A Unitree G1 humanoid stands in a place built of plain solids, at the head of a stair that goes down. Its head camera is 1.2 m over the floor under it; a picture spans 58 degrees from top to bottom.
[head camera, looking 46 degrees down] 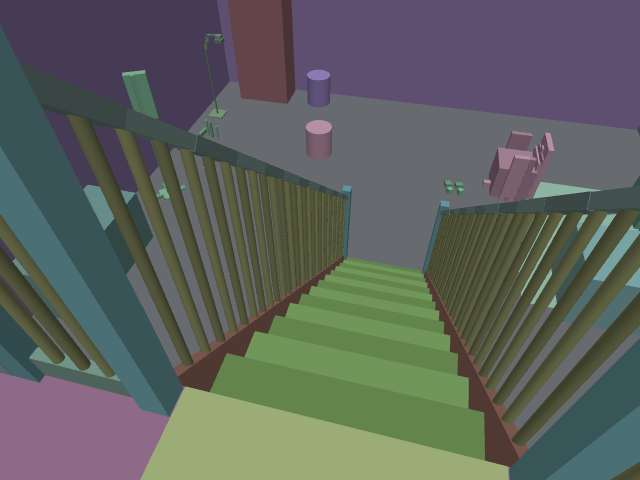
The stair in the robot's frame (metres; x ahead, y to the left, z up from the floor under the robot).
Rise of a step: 0.21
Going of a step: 0.23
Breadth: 0.90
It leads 14 degrees to the right of straight ahead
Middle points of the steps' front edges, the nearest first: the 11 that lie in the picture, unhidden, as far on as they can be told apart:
0.46 -0.04 0.00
0.68 -0.10 -0.21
0.91 -0.15 -0.41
1.13 -0.21 -0.62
1.35 -0.26 -0.83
1.58 -0.32 -1.03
1.80 -0.37 -1.24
2.02 -0.43 -1.45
2.25 -0.48 -1.65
2.47 -0.54 -1.86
2.69 -0.59 -2.07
